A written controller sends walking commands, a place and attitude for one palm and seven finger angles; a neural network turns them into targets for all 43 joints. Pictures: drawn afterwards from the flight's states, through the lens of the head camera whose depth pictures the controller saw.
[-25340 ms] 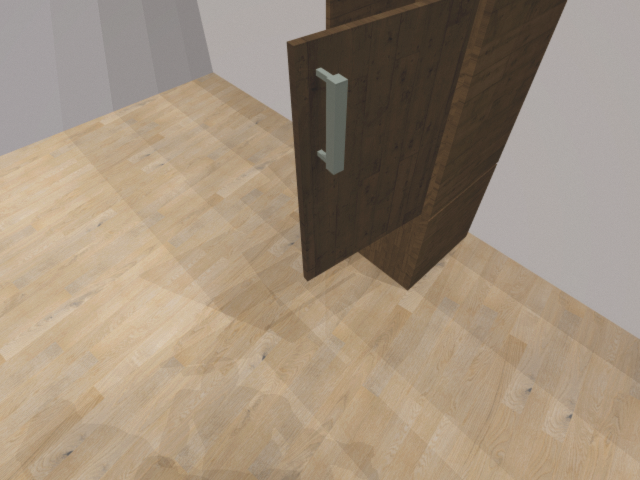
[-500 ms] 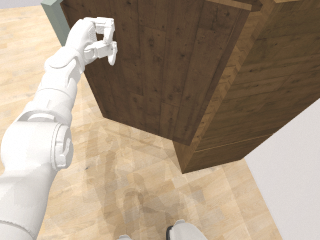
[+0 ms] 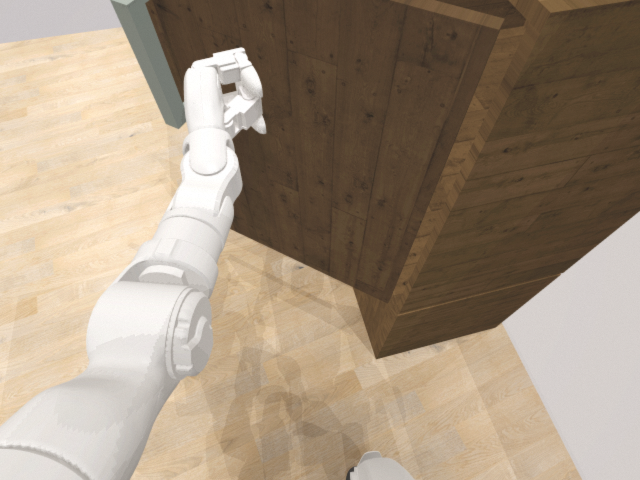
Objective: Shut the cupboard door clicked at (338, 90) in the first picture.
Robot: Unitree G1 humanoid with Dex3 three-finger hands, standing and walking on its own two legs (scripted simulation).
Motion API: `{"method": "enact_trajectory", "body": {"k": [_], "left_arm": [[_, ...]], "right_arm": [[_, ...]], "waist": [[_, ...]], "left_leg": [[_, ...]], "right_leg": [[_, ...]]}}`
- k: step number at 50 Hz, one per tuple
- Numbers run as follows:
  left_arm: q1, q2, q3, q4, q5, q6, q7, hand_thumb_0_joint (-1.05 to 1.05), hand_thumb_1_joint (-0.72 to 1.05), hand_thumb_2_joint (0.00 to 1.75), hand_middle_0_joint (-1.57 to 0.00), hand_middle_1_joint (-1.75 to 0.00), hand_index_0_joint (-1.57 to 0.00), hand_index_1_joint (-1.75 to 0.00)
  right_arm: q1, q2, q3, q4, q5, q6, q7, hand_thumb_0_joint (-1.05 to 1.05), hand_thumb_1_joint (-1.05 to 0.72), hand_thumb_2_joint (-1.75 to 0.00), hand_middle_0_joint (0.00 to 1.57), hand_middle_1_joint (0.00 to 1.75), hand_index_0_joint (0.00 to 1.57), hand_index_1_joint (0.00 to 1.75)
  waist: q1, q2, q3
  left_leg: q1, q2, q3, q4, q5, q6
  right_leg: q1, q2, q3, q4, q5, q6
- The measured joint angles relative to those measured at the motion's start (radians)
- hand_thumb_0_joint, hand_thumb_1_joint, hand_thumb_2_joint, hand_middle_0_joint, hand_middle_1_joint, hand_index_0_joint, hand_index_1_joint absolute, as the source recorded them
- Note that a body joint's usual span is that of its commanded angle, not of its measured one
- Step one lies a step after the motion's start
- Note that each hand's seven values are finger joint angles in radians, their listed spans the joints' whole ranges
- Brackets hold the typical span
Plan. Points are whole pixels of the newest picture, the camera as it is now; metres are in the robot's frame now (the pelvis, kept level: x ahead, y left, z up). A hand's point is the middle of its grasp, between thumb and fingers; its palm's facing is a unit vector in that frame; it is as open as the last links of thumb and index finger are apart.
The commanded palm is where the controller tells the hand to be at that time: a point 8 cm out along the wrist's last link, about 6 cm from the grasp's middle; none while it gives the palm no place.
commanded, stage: pull the fist back off the door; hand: left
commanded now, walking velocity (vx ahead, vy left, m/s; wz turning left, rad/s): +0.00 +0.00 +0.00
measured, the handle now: (165, 60) +0.62 +0.13 +0.15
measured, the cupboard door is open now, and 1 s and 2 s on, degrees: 48 48 48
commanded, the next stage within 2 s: draw the hand back to the body in 0.58 s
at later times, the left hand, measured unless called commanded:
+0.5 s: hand (250, 167) +0.43 +0.03 +0.15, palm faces +0.01 -1.00 +0.05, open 3.1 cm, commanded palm +0.40 +0.08 +0.16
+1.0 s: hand (183, 203) +0.38 +0.09 +0.16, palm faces +0.01 -1.00 -0.03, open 3.1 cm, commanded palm +0.34 +0.14 +0.17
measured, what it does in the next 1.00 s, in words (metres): stands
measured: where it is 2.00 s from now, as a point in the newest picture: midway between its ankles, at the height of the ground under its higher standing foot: outside the picture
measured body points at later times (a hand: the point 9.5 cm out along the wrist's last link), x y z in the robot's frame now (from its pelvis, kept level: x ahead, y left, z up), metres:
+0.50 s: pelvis -0.02 -0.01 +0.02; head +0.02 -0.03 +0.46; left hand +0.42 +0.08 +0.15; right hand +0.07 -0.27 -0.10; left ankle -0.04 +0.10 -0.71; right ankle +0.00 -0.11 -0.71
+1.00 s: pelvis -0.01 +0.00 +0.02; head -0.01 -0.03 +0.47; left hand +0.38 +0.15 +0.16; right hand +0.06 -0.25 -0.10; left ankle -0.04 +0.10 -0.71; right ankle +0.00 -0.11 -0.71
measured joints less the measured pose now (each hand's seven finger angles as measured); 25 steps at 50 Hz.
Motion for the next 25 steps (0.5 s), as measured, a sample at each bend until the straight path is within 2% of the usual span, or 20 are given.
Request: {"method": "enact_trajectory", "body": {"k": [2, 6, 9, 12, 14, 17, 19, 21, 25], "left_arm": [[0.027, -0.004, -0.002, 0.010, -0.002, 0.024, -0.020, 0.01, 0.89, 0.90, -1.30, -1.50, -1.30, -1.50], [0.066, -0.009, 0.057, 0.010, -0.074, 0.079, -0.053, 0.01, 0.89, 0.90, -1.30, -1.50, -1.30, -1.50], [0.110, -0.010, 0.064, -0.053, -0.096, 0.048, -0.057, 0.01, 0.89, 0.90, -1.30, -1.50, -1.30, -1.50], [0.151, -0.001, 0.006, -0.111, -0.072, -0.002, -0.067, 0.01, 0.90, 0.90, -1.30, -1.50, -1.30, -1.50], [0.174, -0.001, -0.049, -0.126, -0.066, 0.000, -0.083, 0.01, 0.90, 0.90, -1.30, -1.50, -1.30, -1.50], [0.205, -0.025, -0.099, -0.114, -0.099, 0.064, -0.116, 0.01, 0.90, 0.90, -1.30, -1.50, -1.30, -1.50], [0.229, -0.049, -0.109, -0.112, -0.138, 0.111, -0.121, 0.01, 0.90, 0.90, -1.30, -1.50, -1.30, -1.50], [0.264, -0.074, -0.117, -0.147, -0.163, 0.124, -0.108, 0.01, 0.90, 0.90, -1.30, -1.50, -1.30, -1.50], [0.340, -0.111, -0.140, -0.290, -0.152, 0.047, -0.064, 0.02, 0.90, 0.90, -1.30, -1.50, -1.30, -1.50]], "right_arm": [[-0.007, 0.006, 0.002, -0.004, 0.012, 0.023, -0.007, 0.01, -0.91, -0.90, 0.20, 0.30, 0.21, 0.30], [-0.023, 0.006, 0.009, -0.016, 0.037, 0.047, -0.039, 0.01, -0.91, -0.90, 0.20, 0.30, 0.21, 0.30], [-0.029, -0.002, 0.005, -0.026, 0.044, 0.036, -0.053, 0.01, -0.91, -0.90, 0.20, 0.30, 0.21, 0.30], [-0.033, -0.014, -0.007, -0.030, 0.049, 0.025, -0.050, 0.01, -0.91, -0.90, 0.20, 0.30, 0.20, 0.30], [-0.039, -0.024, -0.017, -0.027, 0.059, 0.028, -0.045, 0.01, -0.91, -0.90, 0.20, 0.30, 0.20, 0.30], [-0.057, -0.039, -0.020, -0.021, 0.084, 0.044, -0.050, 0.01, -0.91, -0.90, 0.20, 0.30, 0.20, 0.30], [-0.079, -0.045, -0.018, -0.022, 0.095, 0.047, -0.063, 0.01, -0.91, -0.90, 0.20, 0.30, 0.20, 0.30], [-0.104, -0.047, -0.018, -0.031, 0.099, 0.037, -0.077, 0.01, -0.91, -0.90, 0.20, 0.30, 0.20, 0.30], [-0.150, -0.040, -0.019, -0.044, 0.090, -0.005, -0.092, 0.01, -0.91, -0.90, 0.20, 0.30, 0.20, 0.30]], "waist": [[0.005, 0.002, 0.004], [0.012, -0.002, 0.018], [0.023, -0.010, 0.020], [0.043, -0.016, 0.012], [0.060, -0.017, 0.007], [0.081, -0.020, 0.010], [0.086, -0.024, 0.024], [0.087, -0.027, 0.046], [0.087, -0.030, 0.071]], "left_leg": [[0.035, 0.003, 0.006, -0.017, 0.003, -0.001], [0.116, 0.011, 0.015, -0.064, 0.017, -0.006], [0.158, 0.015, 0.016, -0.087, 0.027, -0.010], [0.176, 0.015, 0.010, -0.090, 0.031, -0.014], [0.184, 0.014, 0.002, -0.090, 0.034, -0.016], [0.204, 0.011, -0.011, -0.102, 0.045, -0.017], [0.220, 0.009, -0.017, -0.113, 0.056, -0.017], [0.232, 0.007, -0.020, -0.120, 0.066, -0.016], [0.241, 0.002, -0.012, -0.116, 0.071, -0.014]], "right_leg": [[0.031, 0.004, 0.006, -0.013, 0.003, -0.002], [0.105, 0.014, 0.016, -0.054, 0.018, -0.007], [0.145, 0.019, 0.017, -0.074, 0.027, -0.012], [0.164, 0.019, 0.011, -0.075, 0.028, -0.016], [0.176, 0.017, 0.003, -0.077, 0.028, -0.018], [0.204, 0.013, -0.009, -0.095, 0.037, -0.018], [0.224, 0.011, -0.015, -0.111, 0.048, -0.018], [0.239, 0.009, -0.018, -0.120, 0.058, -0.018], [0.241, 0.004, -0.010, -0.107, 0.061, -0.017]]}}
